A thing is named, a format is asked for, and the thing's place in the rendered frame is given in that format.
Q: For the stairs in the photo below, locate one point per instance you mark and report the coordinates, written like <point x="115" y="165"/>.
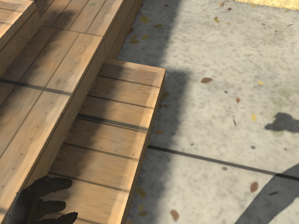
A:
<point x="68" y="111"/>

